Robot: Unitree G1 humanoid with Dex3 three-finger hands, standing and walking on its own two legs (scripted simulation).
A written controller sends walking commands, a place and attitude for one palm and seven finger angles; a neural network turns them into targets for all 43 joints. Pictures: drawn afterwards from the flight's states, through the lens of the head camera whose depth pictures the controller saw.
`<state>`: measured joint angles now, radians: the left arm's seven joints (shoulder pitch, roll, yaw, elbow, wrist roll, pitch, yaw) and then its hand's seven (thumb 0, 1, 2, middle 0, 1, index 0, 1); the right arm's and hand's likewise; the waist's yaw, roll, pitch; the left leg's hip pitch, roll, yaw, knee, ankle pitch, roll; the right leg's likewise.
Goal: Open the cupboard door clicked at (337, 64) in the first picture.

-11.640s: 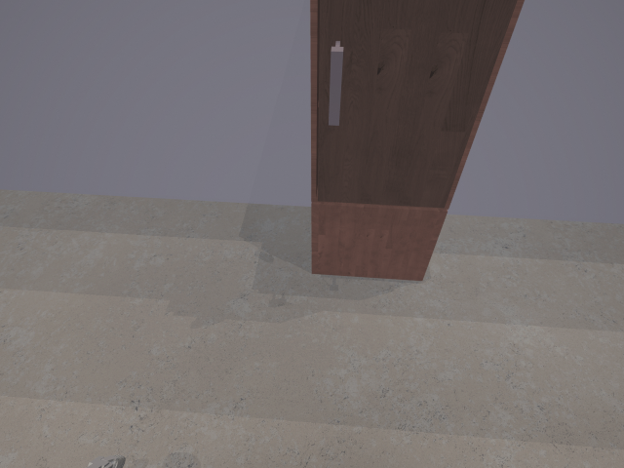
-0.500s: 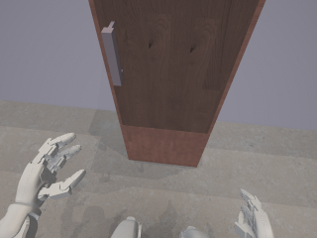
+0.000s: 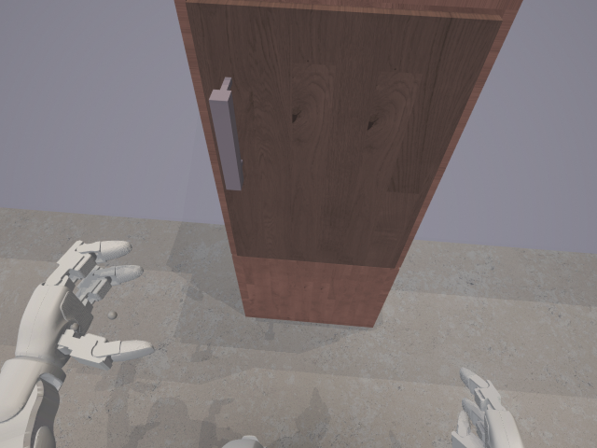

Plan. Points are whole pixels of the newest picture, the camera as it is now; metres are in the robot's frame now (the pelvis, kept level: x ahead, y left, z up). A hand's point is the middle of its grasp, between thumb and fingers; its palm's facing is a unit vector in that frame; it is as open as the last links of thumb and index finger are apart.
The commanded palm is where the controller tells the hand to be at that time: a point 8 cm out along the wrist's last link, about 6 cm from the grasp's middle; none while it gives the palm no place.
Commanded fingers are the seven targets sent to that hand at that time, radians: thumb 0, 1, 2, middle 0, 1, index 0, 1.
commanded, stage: raise the hand with hooked fingers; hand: left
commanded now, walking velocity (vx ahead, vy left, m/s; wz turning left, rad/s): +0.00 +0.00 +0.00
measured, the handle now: (231, 136) +0.56 +0.15 +0.10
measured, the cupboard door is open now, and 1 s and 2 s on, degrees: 0 0 0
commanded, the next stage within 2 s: move the hooked fingers beside the handle in 1.00 s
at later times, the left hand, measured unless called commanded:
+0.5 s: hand (71, 261) +0.29 +0.28 +0.12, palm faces +0.02 -1.00 -0.03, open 13.9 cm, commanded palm +0.26 +0.33 +0.12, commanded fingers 0.00 -0.50 0.30 -0.30 -1.20 -0.30 -1.20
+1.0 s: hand (90, 260) +0.29 +0.26 +0.12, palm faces +0.01 -1.00 -0.03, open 13.9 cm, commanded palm +0.26 +0.31 +0.12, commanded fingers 0.00 -0.50 0.30 -0.30 -1.20 -0.30 -1.20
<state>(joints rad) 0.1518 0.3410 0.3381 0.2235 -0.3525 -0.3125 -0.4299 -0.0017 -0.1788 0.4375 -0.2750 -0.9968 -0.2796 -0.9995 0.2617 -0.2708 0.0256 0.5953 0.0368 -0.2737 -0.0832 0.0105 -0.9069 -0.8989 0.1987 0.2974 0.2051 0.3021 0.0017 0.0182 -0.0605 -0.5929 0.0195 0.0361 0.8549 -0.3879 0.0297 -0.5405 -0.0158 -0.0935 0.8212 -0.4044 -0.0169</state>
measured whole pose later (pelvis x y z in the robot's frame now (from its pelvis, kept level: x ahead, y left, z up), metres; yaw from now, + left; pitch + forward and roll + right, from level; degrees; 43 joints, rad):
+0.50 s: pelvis +0.00 +0.01 +0.02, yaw +0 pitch +4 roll -2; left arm -0.09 0.44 0.43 0.39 -0.34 -0.15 -0.51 -0.01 -0.49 0.30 -0.30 -1.20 -0.30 -1.20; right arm 0.27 -0.27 0.07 0.59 0.05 -0.22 -0.10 0.01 -0.90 -0.90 0.20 0.30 0.21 0.30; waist 0.01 0.03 -0.04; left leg -0.46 0.01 0.03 0.73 -0.34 0.04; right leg -0.40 -0.02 -0.10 0.68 -0.34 -0.01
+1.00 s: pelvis +0.00 -0.01 +0.02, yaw +0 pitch +4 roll -1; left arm -0.09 0.43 0.43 0.44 -0.35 -0.17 -0.52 -0.01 -0.50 0.30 -0.30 -1.20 -0.30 -1.20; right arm 0.28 -0.28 0.06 0.60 0.05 -0.22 -0.11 0.01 -0.91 -0.90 0.20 0.30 0.21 0.30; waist 0.00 0.03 -0.04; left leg -0.44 0.02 0.04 0.69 -0.32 0.02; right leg -0.39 0.00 -0.09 0.66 -0.34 -0.02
